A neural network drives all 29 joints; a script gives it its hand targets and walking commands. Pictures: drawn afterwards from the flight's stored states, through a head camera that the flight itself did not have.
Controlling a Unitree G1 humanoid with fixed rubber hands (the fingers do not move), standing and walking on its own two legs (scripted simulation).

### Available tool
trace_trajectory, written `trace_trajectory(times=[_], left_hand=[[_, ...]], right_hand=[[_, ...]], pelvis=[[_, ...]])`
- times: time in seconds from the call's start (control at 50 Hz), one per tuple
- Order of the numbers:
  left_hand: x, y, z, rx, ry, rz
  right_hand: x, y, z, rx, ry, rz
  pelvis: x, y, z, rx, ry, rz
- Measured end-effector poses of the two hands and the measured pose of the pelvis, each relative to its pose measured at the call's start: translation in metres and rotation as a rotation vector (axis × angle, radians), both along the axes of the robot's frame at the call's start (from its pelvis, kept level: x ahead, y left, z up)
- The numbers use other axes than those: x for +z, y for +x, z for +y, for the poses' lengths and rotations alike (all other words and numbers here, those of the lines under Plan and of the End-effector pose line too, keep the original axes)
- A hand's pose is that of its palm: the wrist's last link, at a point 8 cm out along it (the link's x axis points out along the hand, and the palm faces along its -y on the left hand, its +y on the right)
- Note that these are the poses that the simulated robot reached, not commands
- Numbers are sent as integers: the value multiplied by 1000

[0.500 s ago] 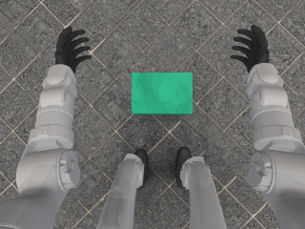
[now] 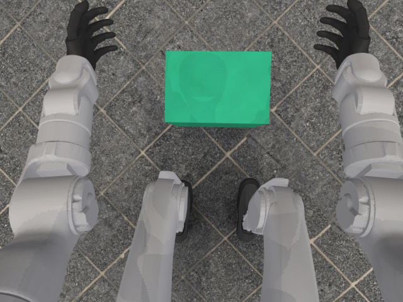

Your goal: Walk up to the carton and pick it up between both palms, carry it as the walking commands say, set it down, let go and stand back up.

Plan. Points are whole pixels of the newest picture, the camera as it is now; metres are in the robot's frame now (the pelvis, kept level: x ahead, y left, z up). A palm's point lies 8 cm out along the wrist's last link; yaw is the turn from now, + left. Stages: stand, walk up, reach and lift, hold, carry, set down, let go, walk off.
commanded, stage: reach and lift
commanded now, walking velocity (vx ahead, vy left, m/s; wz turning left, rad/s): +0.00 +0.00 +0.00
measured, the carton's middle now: (216, 95) +0.49 +0.02 -0.39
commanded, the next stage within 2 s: none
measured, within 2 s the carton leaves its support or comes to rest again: neither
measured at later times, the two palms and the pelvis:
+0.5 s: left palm (122, 78) +0.50 +0.23 -0.26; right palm (306, 80) +0.52 -0.18 -0.27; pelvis -0.02 +0.00 -0.11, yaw +0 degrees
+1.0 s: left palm (135, 85) +0.50 +0.23 -0.33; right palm (295, 83) +0.52 -0.18 -0.33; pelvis -0.02 +0.01 -0.15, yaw +0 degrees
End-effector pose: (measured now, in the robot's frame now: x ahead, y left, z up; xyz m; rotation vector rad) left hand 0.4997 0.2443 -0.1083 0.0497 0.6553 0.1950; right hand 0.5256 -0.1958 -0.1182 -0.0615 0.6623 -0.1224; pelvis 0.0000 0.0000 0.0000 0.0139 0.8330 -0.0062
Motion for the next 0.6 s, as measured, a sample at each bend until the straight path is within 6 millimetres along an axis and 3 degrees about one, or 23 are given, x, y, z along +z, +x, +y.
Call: trace_trajectory(times=[0.28,0.6], left_hand=[[-80,2,-4,27,-6,23],[-176,-4,-15,25,-12,70]], right_hand=[[-84,0,10,-8,1,25],[-177,-10,16,-9,-5,74]], pelvis=[[-65,-15,-2,-3,0,-53],[-123,-20,2,8,-8,-139]])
